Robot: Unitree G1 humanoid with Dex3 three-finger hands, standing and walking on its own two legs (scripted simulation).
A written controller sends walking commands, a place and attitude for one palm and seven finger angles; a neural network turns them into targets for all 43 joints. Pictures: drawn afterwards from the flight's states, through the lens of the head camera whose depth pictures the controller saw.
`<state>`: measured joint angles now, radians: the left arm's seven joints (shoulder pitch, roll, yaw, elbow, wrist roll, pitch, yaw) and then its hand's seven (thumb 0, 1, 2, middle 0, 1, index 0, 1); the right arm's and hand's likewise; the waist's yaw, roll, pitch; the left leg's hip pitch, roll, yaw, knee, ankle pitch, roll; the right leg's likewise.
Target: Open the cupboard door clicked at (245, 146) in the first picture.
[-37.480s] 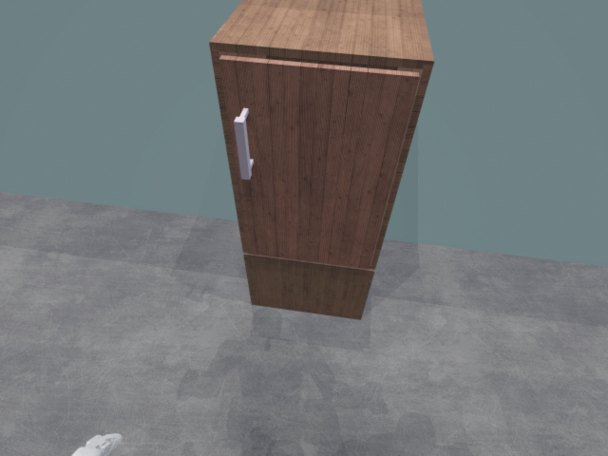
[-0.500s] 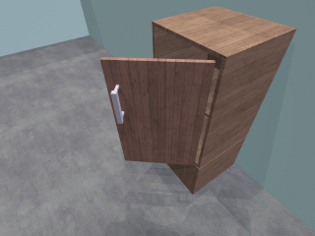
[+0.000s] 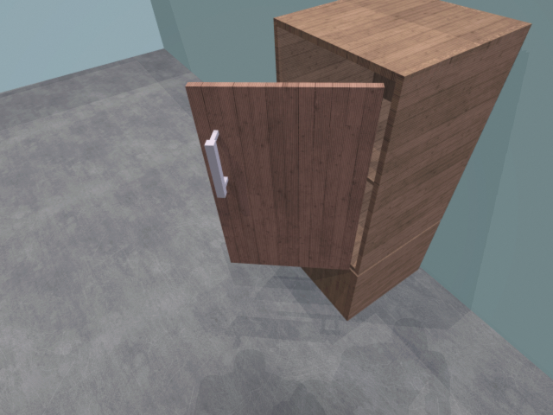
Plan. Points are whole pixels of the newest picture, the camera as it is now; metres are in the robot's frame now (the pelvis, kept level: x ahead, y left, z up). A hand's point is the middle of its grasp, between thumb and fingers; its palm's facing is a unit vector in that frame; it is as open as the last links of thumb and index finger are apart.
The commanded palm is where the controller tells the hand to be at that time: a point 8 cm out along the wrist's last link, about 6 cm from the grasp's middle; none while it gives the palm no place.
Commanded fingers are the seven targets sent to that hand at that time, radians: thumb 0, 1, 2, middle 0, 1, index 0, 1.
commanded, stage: come to a stop and stand still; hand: left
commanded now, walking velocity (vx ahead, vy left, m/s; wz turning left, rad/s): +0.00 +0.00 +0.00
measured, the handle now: (218, 164) +0.61 +0.17 +0.01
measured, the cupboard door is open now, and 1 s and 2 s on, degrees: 50 50 50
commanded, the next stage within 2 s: look again from close up in 0.06 s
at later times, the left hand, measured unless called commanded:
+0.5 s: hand out of the picture +0.02 +0.17 -0.15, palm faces +0.03 -0.98 -0.22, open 7.3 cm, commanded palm none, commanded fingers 0.00 0.90 0.90 -0.20 -0.30 -0.20 -0.30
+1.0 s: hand out of the picture +0.03 +0.14 -0.16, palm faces +0.07 -0.99 -0.16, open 7.4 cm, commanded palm none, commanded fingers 0.00 0.90 0.90 -0.20 -0.30 -0.20 -0.30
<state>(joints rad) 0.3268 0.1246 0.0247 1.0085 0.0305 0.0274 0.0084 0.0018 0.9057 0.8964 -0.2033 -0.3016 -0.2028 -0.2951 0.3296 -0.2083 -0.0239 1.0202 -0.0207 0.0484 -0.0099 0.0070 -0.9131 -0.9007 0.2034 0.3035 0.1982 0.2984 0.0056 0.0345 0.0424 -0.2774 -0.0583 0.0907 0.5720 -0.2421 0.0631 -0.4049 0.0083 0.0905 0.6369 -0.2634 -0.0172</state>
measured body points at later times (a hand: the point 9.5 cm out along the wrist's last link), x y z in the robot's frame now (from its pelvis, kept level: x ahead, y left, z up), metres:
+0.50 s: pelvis -0.01 -0.01 +0.01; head -0.02 -0.03 +0.46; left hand +0.02 +0.22 -0.13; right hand -0.01 -0.22 -0.15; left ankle +0.01 +0.09 -0.72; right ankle +0.06 -0.12 -0.72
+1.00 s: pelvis +0.04 -0.02 +0.01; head +0.05 -0.02 +0.46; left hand +0.03 +0.20 -0.15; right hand +0.02 -0.25 -0.15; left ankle +0.01 +0.09 -0.72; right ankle +0.06 -0.12 -0.72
